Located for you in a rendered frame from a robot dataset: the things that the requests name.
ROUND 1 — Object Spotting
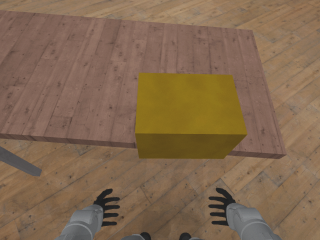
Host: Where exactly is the right robot hand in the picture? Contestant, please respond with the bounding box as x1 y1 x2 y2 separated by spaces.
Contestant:
208 188 236 226

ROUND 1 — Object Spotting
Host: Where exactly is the carton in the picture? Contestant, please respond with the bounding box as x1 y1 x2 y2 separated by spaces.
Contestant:
135 72 248 159

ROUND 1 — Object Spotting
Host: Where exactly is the table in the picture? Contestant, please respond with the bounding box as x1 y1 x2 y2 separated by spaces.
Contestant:
0 10 287 177

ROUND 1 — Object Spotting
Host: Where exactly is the left robot hand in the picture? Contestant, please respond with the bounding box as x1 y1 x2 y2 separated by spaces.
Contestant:
93 188 120 227

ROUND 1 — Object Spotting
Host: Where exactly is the right robot forearm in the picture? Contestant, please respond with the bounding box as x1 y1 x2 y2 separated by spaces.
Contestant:
226 203 282 240

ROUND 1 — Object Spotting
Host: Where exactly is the left robot forearm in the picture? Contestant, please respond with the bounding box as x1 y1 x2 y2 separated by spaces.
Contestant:
54 204 104 240

